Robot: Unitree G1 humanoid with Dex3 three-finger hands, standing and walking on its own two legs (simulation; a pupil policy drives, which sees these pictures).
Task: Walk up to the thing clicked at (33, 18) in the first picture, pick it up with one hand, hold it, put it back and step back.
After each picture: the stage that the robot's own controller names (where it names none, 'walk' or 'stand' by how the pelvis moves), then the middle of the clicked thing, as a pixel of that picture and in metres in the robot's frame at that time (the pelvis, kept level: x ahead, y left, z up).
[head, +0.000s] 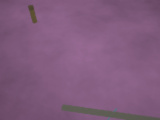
stand; (32, 14) +1.96 +0.69 -0.65
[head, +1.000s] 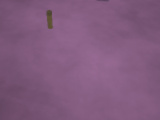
walk; (49, 19) +1.87 +0.34 -0.62
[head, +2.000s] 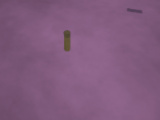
walk; (67, 41) +1.28 +0.13 -0.64
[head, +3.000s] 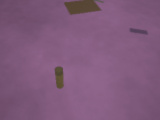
walk; (59, 78) +0.83 +0.16 -0.64
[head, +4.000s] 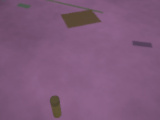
walk; (56, 107) +0.59 +0.18 -0.64
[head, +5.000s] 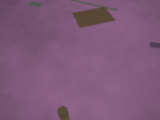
stand; (64, 117) +0.47 +0.17 -0.64
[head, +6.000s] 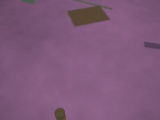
stand; (61, 119) +0.44 +0.16 -0.64
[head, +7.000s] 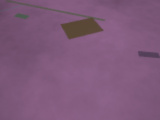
stand; out of the picture +0.38 +0.18 -0.66
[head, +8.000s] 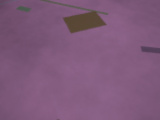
stand; out of the picture +0.39 +0.17 -0.66
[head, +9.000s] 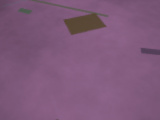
stand; out of the picture +0.40 +0.18 -0.66
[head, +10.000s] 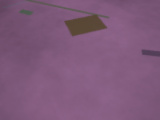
stand; out of the picture +0.39 +0.18 -0.66
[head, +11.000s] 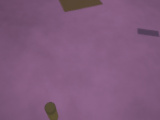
go down; (52, 112) +0.41 +0.18 -0.62
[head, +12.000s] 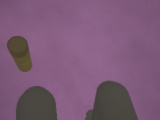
go down; (21, 56) +0.48 +0.22 -0.25
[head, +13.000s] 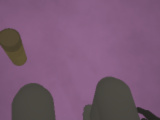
close in; (15, 50) +0.48 +0.23 -0.24
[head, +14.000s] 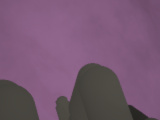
close in; out of the picture +0.47 +0.27 -0.16
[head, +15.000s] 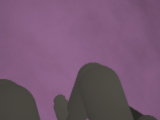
lift; out of the picture +0.45 +0.28 -0.16
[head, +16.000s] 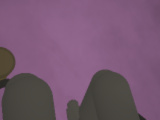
lift; out of the picture +0.35 +0.23 -0.15
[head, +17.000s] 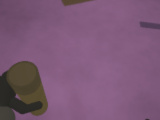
lift; (32, 93) +0.31 +0.17 +0.03
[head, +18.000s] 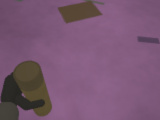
hold; (36, 93) +0.32 +0.16 +0.03
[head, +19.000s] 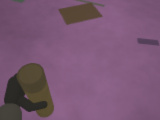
hold; (39, 94) +0.31 +0.15 +0.02
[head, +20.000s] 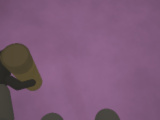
crouch; (26, 72) +0.39 +0.18 -0.03
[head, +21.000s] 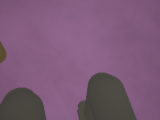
lower; out of the picture +0.48 +0.23 -0.09
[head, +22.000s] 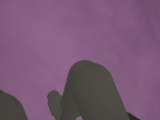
lower; out of the picture +0.47 +0.27 -0.17
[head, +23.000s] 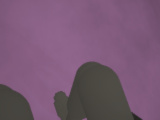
lower; out of the picture +0.45 +0.27 -0.17
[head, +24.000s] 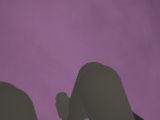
lower; out of the picture +0.44 +0.27 -0.17
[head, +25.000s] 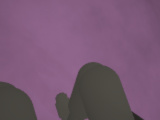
lower; out of the picture +0.43 +0.26 -0.17
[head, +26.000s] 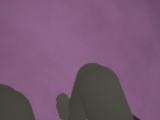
open; out of the picture +0.44 +0.23 -0.17
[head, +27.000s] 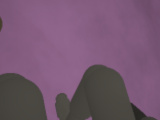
stand; out of the picture +0.43 +0.23 -0.18
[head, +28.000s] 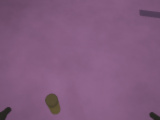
stand; (53, 105) +0.40 +0.15 -0.50
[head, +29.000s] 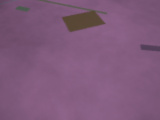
stand; out of the picture +0.37 +0.14 -0.60
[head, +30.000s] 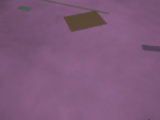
stand; out of the picture +0.38 +0.14 -0.60
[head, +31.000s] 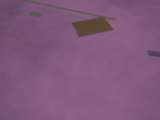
stand; out of the picture +0.40 +0.13 -0.65
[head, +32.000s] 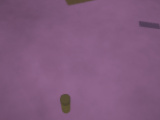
walk; (65, 104) +0.45 +0.09 -0.64
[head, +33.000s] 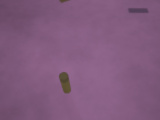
walk; (65, 83) +0.65 +0.16 -0.62
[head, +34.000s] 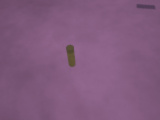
walk; (71, 56) +0.97 +0.14 -0.63
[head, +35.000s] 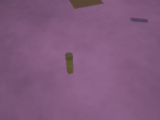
stand; (69, 63) +1.02 +0.14 -0.65
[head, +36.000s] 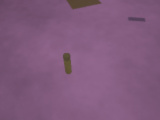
stand; (67, 64) +1.03 +0.16 -0.66
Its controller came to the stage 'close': yes
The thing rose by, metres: 0.67
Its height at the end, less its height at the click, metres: +0.00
